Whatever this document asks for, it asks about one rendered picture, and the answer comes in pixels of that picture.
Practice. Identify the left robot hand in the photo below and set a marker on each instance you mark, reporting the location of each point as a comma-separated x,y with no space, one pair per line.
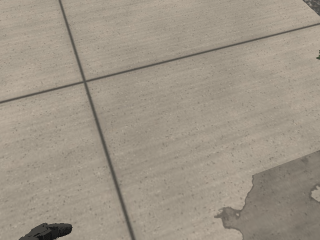
46,231

